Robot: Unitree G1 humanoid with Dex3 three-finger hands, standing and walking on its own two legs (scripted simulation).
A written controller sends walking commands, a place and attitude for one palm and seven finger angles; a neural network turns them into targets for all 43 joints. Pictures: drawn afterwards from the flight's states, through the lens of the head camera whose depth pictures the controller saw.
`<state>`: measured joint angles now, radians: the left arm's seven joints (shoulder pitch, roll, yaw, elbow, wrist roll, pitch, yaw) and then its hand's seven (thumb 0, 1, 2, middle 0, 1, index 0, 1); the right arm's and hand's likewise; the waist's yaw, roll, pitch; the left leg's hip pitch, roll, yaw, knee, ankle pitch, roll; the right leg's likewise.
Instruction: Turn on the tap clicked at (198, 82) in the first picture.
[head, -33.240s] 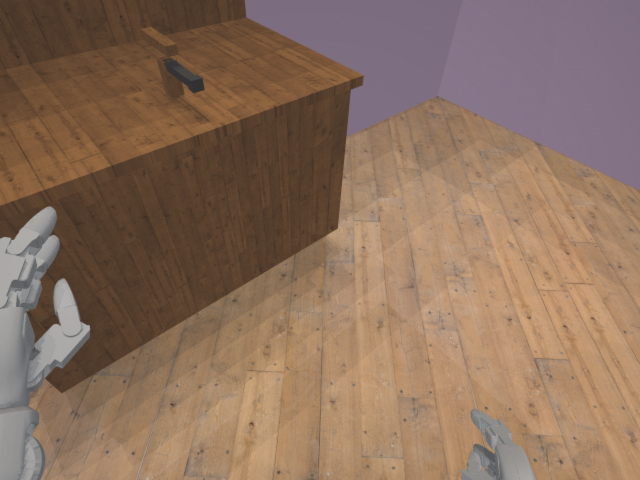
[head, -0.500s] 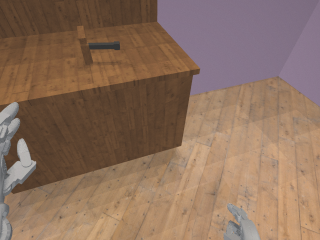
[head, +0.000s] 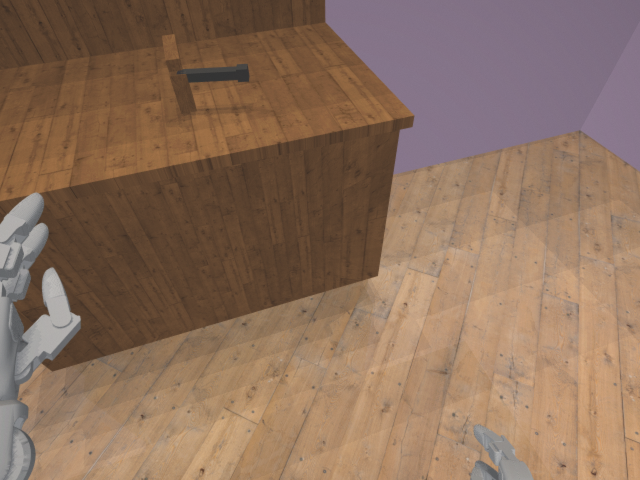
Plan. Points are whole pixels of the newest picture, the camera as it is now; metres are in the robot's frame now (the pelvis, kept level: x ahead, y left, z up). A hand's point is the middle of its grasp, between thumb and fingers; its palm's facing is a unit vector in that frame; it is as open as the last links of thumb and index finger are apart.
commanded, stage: stand and check the lever's angle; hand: left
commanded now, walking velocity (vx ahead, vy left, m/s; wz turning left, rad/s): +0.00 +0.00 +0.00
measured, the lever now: (242, 72) +0.91 +0.21 +0.08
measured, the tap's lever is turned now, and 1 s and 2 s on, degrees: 75 75 75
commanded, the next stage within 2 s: stand and wait in 0.18 s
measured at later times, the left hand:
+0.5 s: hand (59, 298) +0.25 +0.26 +0.17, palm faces +0.35 -0.86 -0.38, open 7.4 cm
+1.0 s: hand (34, 323) +0.22 +0.27 +0.17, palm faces +0.37 -0.85 -0.38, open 7.4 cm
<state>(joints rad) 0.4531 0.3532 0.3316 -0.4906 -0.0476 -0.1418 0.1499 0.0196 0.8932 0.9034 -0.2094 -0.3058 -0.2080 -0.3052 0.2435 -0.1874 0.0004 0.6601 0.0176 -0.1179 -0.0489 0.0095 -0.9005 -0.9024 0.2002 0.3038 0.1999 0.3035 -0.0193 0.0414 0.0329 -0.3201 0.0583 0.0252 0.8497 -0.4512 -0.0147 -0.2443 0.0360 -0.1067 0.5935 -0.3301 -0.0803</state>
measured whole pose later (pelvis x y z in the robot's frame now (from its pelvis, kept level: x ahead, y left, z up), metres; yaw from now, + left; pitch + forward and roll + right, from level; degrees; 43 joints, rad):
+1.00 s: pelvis +0.00 +0.03 +0.02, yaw -1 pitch -1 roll -1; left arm 0.47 0.34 0.32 -0.45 -0.05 -0.15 0.16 0.02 0.89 0.90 -0.21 -0.31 -0.21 -0.31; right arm 0.21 -0.21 0.01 0.62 0.00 -0.09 -0.07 0.01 -0.90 -0.90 0.20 0.30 0.20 0.30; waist -0.01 0.03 0.02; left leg -0.25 0.02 0.07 0.45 -0.19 0.04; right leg -0.17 0.03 -0.07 0.39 -0.21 -0.02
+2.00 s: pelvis +0.00 +0.04 +0.02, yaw -1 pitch +0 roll -2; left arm 0.46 0.34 0.31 -0.45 -0.05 -0.13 0.16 0.02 0.89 0.90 -0.21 -0.31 -0.21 -0.31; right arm 0.19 -0.20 0.02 0.61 0.00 -0.09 -0.07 0.01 -0.90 -0.90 0.20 0.30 0.20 0.30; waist 0.01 0.02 0.02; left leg -0.26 0.00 0.07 0.45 -0.19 0.05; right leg -0.16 0.02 -0.07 0.37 -0.20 -0.01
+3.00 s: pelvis +0.00 +0.05 +0.02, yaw -1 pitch +0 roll -2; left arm 0.47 0.34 0.31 -0.45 -0.05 -0.14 0.16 0.02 0.89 0.90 -0.21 -0.31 -0.21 -0.31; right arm 0.19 -0.21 0.02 0.61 0.00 -0.10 -0.07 0.01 -0.90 -0.90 0.20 0.30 0.20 0.30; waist 0.01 0.02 0.01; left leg -0.26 0.00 0.07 0.45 -0.19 0.05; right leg -0.16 0.01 -0.07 0.37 -0.20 0.00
